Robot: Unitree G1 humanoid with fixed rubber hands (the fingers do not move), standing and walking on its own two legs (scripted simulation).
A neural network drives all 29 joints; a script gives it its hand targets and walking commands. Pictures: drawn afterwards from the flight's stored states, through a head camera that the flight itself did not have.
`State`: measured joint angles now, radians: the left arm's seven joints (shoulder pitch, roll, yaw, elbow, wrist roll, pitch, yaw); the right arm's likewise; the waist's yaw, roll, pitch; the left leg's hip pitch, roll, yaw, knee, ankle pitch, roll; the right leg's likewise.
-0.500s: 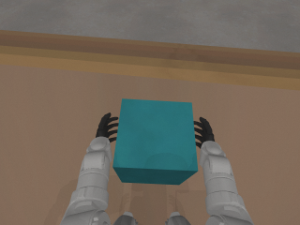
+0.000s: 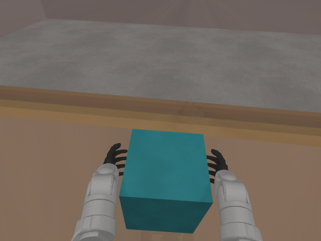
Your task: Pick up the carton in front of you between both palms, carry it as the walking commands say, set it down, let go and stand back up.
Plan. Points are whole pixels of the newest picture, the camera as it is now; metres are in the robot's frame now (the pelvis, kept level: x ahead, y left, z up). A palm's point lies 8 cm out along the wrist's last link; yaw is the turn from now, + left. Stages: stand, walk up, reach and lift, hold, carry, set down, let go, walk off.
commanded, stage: reach and lift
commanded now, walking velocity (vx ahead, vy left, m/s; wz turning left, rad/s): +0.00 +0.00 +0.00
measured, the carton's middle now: (163, 183) +0.32 +0.00 -0.05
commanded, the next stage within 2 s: hold in 0.82 s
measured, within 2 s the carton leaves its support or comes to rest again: neither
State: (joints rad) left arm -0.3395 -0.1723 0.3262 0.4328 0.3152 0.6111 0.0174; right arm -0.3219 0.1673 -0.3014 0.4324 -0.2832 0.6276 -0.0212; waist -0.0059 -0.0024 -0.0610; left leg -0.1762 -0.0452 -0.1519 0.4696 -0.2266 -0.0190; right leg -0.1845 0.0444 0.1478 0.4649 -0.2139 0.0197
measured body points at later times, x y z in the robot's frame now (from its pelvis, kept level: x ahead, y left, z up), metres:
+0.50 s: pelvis +0.01 +0.00 +0.00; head -0.03 +0.00 +0.45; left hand +0.32 +0.15 +0.04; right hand +0.32 -0.16 +0.03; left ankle +0.02 +0.13 -0.74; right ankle +0.03 -0.13 -0.74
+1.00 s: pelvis +0.01 +0.00 +0.01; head -0.05 +0.00 +0.45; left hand +0.31 +0.15 +0.05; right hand +0.31 -0.15 +0.05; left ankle +0.02 +0.13 -0.74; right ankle +0.03 -0.13 -0.74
